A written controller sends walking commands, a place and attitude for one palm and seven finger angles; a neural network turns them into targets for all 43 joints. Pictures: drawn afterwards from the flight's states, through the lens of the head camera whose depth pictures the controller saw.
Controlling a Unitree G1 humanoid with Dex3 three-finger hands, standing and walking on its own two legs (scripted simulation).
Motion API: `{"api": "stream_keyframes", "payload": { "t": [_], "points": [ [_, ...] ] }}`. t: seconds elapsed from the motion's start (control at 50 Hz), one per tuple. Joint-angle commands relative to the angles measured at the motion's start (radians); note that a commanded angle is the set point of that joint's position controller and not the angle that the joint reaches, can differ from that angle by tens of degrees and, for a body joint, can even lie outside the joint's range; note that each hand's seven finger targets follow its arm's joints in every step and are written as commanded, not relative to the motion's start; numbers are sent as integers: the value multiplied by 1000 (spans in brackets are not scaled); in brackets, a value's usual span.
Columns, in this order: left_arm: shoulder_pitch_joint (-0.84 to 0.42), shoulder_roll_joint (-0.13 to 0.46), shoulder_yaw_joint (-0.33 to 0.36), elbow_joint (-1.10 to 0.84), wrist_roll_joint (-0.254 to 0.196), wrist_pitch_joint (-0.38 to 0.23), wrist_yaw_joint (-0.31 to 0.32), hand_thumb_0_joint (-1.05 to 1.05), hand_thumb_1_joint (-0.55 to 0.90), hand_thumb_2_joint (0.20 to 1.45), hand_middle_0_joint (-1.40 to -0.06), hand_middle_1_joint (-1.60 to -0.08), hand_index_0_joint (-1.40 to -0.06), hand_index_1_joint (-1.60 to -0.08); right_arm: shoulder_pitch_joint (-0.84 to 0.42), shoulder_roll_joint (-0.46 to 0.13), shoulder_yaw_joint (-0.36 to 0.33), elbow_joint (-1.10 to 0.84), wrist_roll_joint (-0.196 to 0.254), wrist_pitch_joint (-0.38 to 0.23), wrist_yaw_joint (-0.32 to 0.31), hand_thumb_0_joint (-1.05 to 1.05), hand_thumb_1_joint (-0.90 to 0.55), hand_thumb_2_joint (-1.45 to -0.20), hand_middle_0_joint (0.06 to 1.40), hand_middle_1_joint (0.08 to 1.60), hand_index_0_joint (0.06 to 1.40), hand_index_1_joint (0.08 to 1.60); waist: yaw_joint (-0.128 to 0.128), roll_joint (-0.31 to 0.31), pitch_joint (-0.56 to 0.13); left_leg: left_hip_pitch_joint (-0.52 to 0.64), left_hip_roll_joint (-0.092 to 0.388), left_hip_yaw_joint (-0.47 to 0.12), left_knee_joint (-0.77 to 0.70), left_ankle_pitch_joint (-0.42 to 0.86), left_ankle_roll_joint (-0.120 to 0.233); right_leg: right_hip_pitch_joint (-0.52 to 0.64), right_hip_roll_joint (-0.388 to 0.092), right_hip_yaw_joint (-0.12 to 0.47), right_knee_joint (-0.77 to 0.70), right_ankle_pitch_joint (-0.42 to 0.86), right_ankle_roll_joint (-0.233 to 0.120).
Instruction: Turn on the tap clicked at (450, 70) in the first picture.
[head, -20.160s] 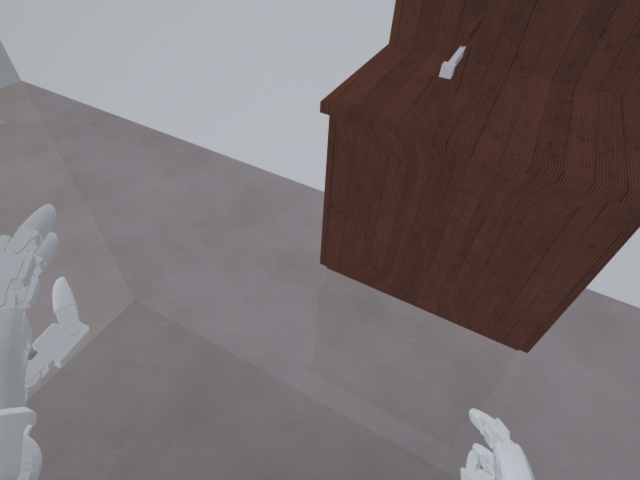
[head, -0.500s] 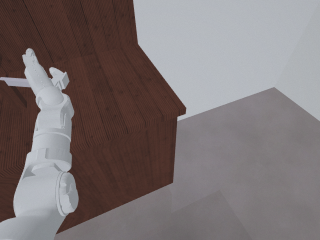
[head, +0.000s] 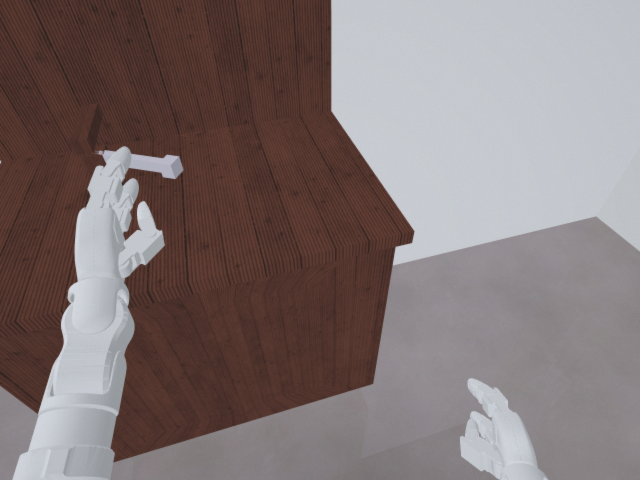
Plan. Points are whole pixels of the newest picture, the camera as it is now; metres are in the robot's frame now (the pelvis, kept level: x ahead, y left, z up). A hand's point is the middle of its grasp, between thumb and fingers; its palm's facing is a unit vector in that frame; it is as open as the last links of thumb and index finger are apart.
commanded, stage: draw the hand back beside the body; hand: left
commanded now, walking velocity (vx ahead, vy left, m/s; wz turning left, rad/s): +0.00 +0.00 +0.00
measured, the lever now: (171, 166) +0.56 +0.32 +0.11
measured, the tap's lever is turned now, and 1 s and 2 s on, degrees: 59 59 59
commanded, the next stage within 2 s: step back with the hand held close in 0.84 s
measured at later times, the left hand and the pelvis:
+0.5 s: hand (111, 324) +0.21 +0.23 +0.16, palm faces +0.40 -0.87 -0.31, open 7.5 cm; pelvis +0.00 -0.01 +0.00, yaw +0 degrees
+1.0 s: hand (98, 347) +0.19 +0.23 +0.16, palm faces +0.43 -0.84 -0.32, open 7.4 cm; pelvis -0.01 -0.01 +0.00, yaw +1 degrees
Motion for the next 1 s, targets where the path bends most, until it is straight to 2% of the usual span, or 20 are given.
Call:
{"api": "stream_keyframes", "payload": {
  "t": [0.0, 0.02, 0.14, 0.24, 0.3, 0.34, 0.42, 0.44, 0.48, 0.54, 0.6, 0.62, 0.7, 0.74, 0.8, 0.84, 0.88, 0.94, 0.96, 0.98],
  "points": [
    [-205, 248, 150, -354, -8, -67, 10, 0, 900, 900, -183, -249, -183, -249, -72, -106, -44, -139, -6, -37, -9, 0, -900, -900, 200, 300, 200, 300, 7, 42, -199, 39, 11, 12, -65, 160, -1, 115, -10, 17, -49, 174, 6],
    [-179, 261, 168, -382, -6, -68, 10, 0, 900, 900, -184, -252, -184, -252, -71, -110, -47, -137, -8, -39, -9, 0, -900, -900, 200, 300, 200, 300, 10, 43, -194, 42, 12, 6, -68, 174, -4, 117, -6, 13, -52, 176, 4],
    [-11, 194, 128, -458, -7, -69, 8, 0, 900, 900, -190, -270, -190, -270, -82, -104, -53, -134, -10, -51, -5, 0, -900, -900, 200, 300, 200, 300, 2, 16, -116, 38, 16, 12, -84, 117, 1, 80, -4, 14, -78, 107, 13],
    [99, 176, 116, -554, 0, -88, 13, 0, 900, 900, -195, -285, -195, -285, -82, -106, -63, -126, -13, -72, -3, 0, -900, -900, 200, 300, 200, 300, 3, 22, -121, 50, 10, 7, -89, 80, 4, 78, -6, 14, -84, 67, 15],
    [197, 185, 140, -577, -2, -96, 16, 0, 900, 900, -198, -294, -198, -294, -88, -106, -68, -124, -15, -78, -2, 0, -900, -900, 200, 300, 200, 300, 12, -28, -90, 27, 7, 9, -87, 66, 8, 78, -6, 12, -88, 52, 17],
    [257, 190, 155, -616, -2, -104, 16, 0, 900, 900, -200, -300, -200, -300, -90, -102, -70, -124, -17, -85, -2, 0, -900, -900, 200, 300, 200, 300, 16, 4, -89, 28, 5, 12, -85, 62, 8, 80, -11, 15, -88, 47, 18],
    [383, 202, 187, -662, 0, -111, 18, 0, 900, 900, -200, -300, -200, -300, -88, -101, -77, -125, -22, -94, 0, 0, -900, -900, 200, 300, 200, 300, 22, -2, -63, 16, 5, 17, -74, 53, 8, 69, -13, 16, -96, 33, 21],
    [414, 179, 170, -685, -1, -113, 17, 0, 900, 900, -200, -300, -200, -300, -88, -92, -73, -130, -22, -96, 1, 0, -900, -900, 200, 300, 200, 300, 20, 24, -53, 14, 4, 18, -75, 48, 8, 68, -16, 19, -96, 29, 21],
    [466, 177, 176, -707, -1, -116, 18, 0, 900, 900, -200, -300, -200, -300, -85, -92, -75, -132, -24, -102, 1, 0, -900, -900, 200, 300, 200, 300, 18, -12, -34, 4, 5, 16, -69, 29, 9, 53, -16, 18, -101, 6, 23],
    [540, 177, 182, -771, 3, -120, 20, 0, 900, 900, -200, -300, -200, -300, -80, -87, -76, -138, -27, -114, 1, 0, -900, -900, 200, 300, 200, 300, 21, 36, -37, 10, 4, 19, -60, 33, 8, 51, -20, 22, -98, 9, 24],
    [470, 173, 167, -751, 8, -121, 30, 0, 900, 900, -200, -300, -200, -300, -80, -89, -77, -126, -27, -123, -7, 0, -900, -900, 200, 300, 200, 300, 2, -19, 4, 5, 0, 22, -50, -20, 14, 7, -21, 27, -119, -52, 32],
    [442, 171, 160, -752, 11, -120, 32, 0, 900, 900, -200, -300, -200, -300, -80, -92, -78, -122, -25, -126, -10, 0, -900, -900, 200, 300, 200, 300, -5, -5, 18, 14, 0, 22, -46, -29, 16, -9, -20, 30, -126, -62, 31],
    [437, 167, 159, -718, 9, -118, 40, 0, 900, 900, -200, -300, -200, -300, -84, -85, -71, -121, -27, -132, -16, 0, -900, -900, 200, 300, 200, 300, 5, -23, 10, 15, -5, 17, -48, -51, 20, 2, -26, 29, -124, -95, 31],
    [440, 155, 147, -728, 9, -119, 38, 0, 900, 900, -200, -300, -200, -300, -86, -82, -69, -121, -27, -136, -16, 0, -900, -900, 200, 300, 200, 300, 7, 11, -5, 26, -4, 14, -53, -40, 18, 14, -27, 26, -115, -77, 29],
    [451, 166, 159, -723, 5, -115, 37, 0, 900, 900, -200, -300, -200, -300, -89, -84, -66, -123, -30, -137, -13, 0, -900, -900, 200, 300, 200, 300, 15, -30, -7, 16, -2, 11, -58, -28, 17, 30, -26, 25, -113, -70, 30],
    [473, 153, 152, -722, 6, -114, 34, 0, 900, 900, -200, -300, -200, -300, -88, -79, -63, -120, -29, -139, -10, 0, -900, -900, 200, 300, 200, 300, 16, 25, -1, 17, 0, 10, -65, -13, 13, 36, -25, 22, -106, -46, 25],
    [474, 171, 171, -725, 5, -113, 34, 0, 900, 900, -200, -300, -200, -300, -89, -82, -63, -121, -32, -139, -8, 0, -900, -900, 200, 300, 200, 300, 20, -19, -5, 9, 2, 8, -66, 1, 13, 46, -23, 19, -102, -31, 26],
    [423, 188, 184, -719, 8, -113, 37, 0, 900, 900, -200, -300, -200, -300, -87, -83, -62, -111, -30, -138, -8, 0, -900, -900, 200, 300, 200, 300, 16, 32, -11, 11, 2, 11, -67, 34, 9, 54, -23, 18, -93, 10, 23],
    [404, 276, 289, -746, 15, -131, 40, 0, 900, 900, -200, -300, -200, -300, -82, -119, -67, -162, -22, -112, -5, 0, -900, -900, 200, 300, 200, 300, -2, -6, 36, -81, 30, -25, -13, -1, 27, -65, -68, 81, -121, 31, 39],
    [471, 212, 239, -683, 20, -128, 31, 0, 900, 900, -200, -300, -200, -300, -63, -105, -68, -150, -23, -92, -1, 0, -900, -900, 200, 300, 200, 300, -12, -49, 20, -79, 29, -36, 22, 4, 26, -81, -98, 93, -127, 19, 38]
  ]
}}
